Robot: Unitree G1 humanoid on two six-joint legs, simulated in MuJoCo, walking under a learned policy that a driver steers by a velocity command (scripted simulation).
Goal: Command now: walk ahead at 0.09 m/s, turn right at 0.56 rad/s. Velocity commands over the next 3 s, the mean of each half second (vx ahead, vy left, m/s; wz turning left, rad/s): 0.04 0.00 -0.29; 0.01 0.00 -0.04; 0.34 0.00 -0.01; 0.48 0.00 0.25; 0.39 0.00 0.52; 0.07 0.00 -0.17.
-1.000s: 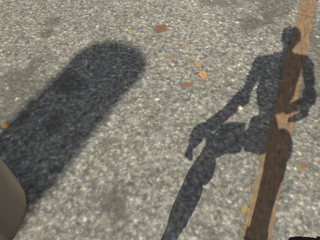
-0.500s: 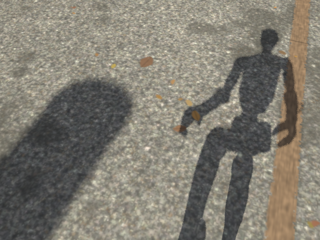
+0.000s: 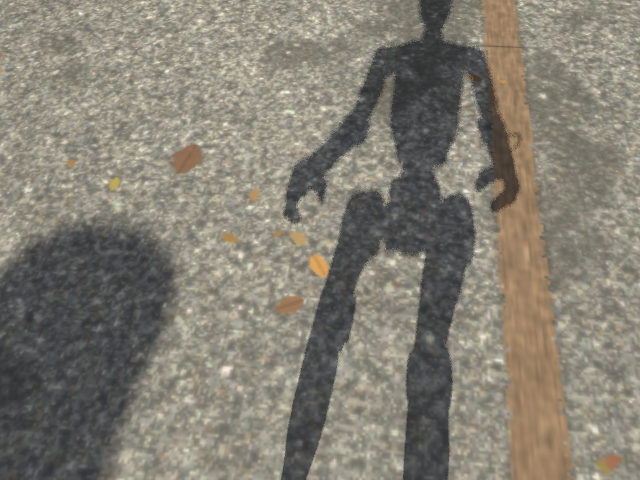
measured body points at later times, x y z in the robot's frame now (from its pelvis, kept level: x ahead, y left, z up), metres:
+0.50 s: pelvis +0.05 +0.02 +0.00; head +0.07 +0.02 +0.45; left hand +0.22 +0.27 -0.11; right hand +0.15 -0.25 -0.12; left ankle +0.11 +0.15 -0.74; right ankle +0.02 -0.10 -0.74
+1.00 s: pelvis +0.07 +0.00 +0.00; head +0.07 +0.00 +0.45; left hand +0.18 +0.24 -0.13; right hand +0.11 -0.27 -0.14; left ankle +0.11 +0.15 -0.74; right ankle +0.02 -0.10 -0.74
